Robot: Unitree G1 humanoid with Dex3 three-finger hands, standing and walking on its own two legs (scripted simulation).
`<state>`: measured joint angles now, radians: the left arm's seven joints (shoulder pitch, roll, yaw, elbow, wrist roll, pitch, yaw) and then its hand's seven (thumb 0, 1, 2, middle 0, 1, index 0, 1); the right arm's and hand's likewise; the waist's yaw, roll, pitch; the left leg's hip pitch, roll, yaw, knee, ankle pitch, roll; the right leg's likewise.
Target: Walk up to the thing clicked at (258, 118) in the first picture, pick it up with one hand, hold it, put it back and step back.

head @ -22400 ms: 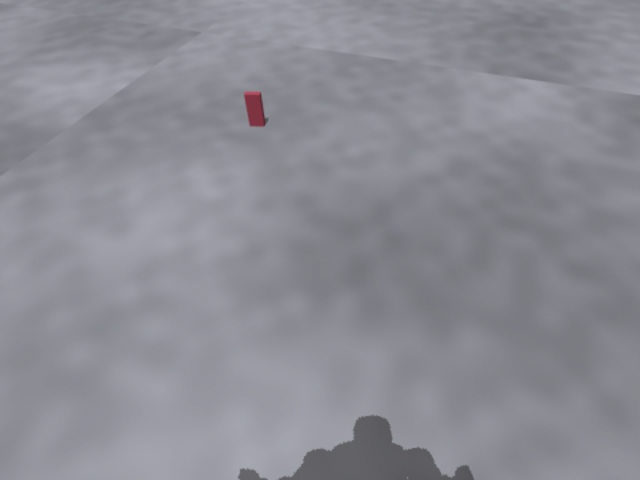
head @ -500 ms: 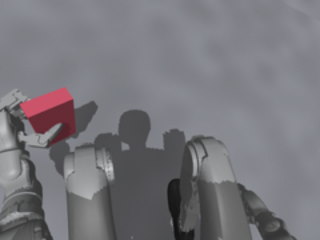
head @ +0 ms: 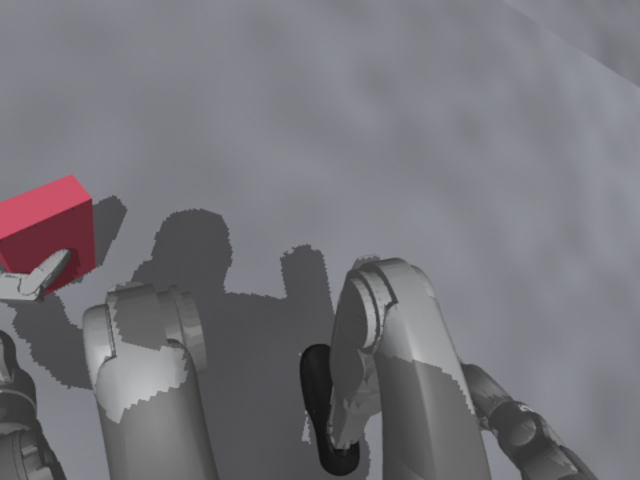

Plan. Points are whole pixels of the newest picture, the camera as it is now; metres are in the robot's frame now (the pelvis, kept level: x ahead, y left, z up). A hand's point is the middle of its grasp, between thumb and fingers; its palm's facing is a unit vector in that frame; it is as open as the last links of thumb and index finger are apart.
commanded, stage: lower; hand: left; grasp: from the side
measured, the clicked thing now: (48, 247) +0.38 +0.27 -0.14
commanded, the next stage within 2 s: loosen in 1.00 s
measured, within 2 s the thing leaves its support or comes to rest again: neither
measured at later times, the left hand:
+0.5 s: hand (15, 248) +0.38 +0.30 -0.15, palm faces +0.37 -0.93 +0.01, open 8.1 cm
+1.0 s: hand (17, 254) +0.38 +0.30 -0.17, palm faces +0.39 -0.92 +0.01, open 8.1 cm
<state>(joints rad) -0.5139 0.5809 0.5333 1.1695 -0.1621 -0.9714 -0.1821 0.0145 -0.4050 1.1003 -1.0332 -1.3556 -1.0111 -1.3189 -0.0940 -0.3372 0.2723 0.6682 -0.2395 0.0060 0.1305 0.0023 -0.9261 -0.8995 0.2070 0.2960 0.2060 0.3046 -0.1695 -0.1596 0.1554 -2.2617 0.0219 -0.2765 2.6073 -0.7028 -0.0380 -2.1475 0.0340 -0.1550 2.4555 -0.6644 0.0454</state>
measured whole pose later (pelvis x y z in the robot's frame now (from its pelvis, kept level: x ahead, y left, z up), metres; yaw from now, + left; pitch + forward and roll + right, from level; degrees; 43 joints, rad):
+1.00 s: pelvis -0.01 +0.01 -0.01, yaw -3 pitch +13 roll -16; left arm -0.50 0.70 0.53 1.29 -0.15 -1.11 -0.06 0.01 -0.39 1.09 -1.03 -1.35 -1.01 -1.32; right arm -0.16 -0.36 0.43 0.60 -0.32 -0.01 0.15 0.00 -0.91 -0.90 0.21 0.30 0.21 0.31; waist -0.18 -0.24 0.26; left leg -2.22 0.02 -0.36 2.67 -0.70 -0.02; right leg -2.07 0.07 -0.22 2.44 -0.63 0.06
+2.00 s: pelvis -0.01 +0.01 +0.00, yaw -3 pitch +15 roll -16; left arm -0.46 0.72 0.56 1.01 -0.16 -0.95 -0.11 -0.02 -0.43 0.15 -0.18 -0.14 -0.18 -0.13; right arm -0.09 -0.34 0.35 0.59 -0.26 0.02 0.13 0.00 -0.91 -0.89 0.21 0.30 0.21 0.31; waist -0.14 -0.20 0.18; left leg -2.24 0.02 -0.34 2.63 -0.70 -0.01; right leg -2.08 0.06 -0.21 2.41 -0.64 0.05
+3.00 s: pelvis +0.05 -0.01 +0.32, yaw +11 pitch +24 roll -3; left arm 0.14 0.34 0.19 0.31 -0.01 0.13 0.14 -0.01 -0.47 0.10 -0.07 -0.06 -0.06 -0.06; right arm 0.13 -0.25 0.00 0.51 0.05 0.02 -0.11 0.01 -0.90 -0.90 0.21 0.30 0.21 0.31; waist -0.03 0.01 -0.17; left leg -1.33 0.05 -0.06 1.50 -0.59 -0.03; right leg -1.28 -0.02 -0.05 1.46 -0.60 0.00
